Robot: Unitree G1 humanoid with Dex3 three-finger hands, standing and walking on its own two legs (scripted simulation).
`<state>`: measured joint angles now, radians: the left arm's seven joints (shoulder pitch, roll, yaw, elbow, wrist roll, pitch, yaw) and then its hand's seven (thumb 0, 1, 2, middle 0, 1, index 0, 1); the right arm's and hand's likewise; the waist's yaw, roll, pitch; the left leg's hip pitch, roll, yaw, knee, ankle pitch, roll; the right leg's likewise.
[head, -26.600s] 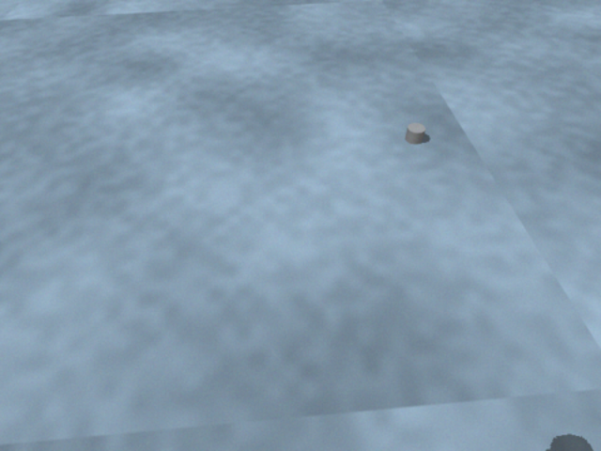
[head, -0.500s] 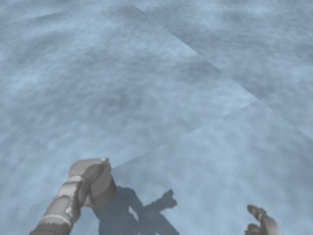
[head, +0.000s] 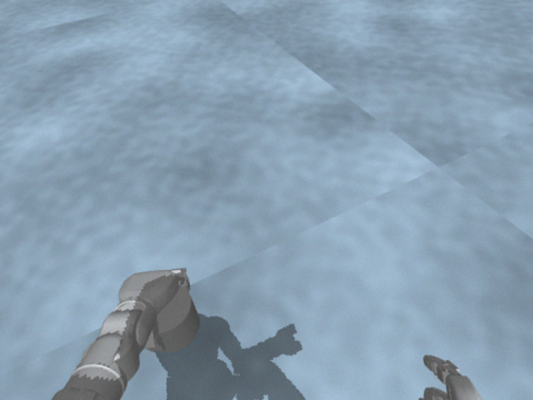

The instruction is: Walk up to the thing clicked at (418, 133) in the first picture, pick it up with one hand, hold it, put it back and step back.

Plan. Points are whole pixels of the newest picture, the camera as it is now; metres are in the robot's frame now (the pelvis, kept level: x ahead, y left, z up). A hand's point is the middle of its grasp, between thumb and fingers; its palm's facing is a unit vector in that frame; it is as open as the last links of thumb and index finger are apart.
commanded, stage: crouch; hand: left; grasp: from above
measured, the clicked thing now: (169, 317) +0.29 +0.21 -0.10
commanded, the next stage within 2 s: lower in 1.82 s
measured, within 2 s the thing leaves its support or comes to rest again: neither
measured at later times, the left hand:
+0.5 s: hand (185, 331) +0.32 +0.22 -0.25, palm faces -0.46 +0.05 -0.89, open 11.7 cm
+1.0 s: hand (208, 347) +0.35 +0.21 -0.47, palm faces -0.50 -0.02 -0.86, open 11.7 cm
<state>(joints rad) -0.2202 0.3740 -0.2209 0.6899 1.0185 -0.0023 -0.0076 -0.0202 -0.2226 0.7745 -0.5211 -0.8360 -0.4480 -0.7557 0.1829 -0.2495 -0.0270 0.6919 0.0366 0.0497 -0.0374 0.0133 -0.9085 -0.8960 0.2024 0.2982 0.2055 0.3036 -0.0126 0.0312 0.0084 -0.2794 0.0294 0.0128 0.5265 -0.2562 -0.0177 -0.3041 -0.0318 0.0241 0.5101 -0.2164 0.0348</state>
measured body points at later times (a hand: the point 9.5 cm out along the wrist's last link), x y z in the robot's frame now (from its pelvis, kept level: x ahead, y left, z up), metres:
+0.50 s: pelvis -0.03 +0.00 -0.11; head +0.10 +0.03 +0.32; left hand +0.34 +0.21 -0.20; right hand +0.05 -0.29 -0.23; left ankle +0.01 +0.13 -0.73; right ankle +0.03 -0.14 -0.73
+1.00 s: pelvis -0.05 +0.00 -0.29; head +0.17 +0.03 +0.10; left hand +0.38 +0.21 -0.42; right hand +0.01 -0.26 -0.42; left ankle +0.01 +0.13 -0.73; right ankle +0.03 -0.14 -0.73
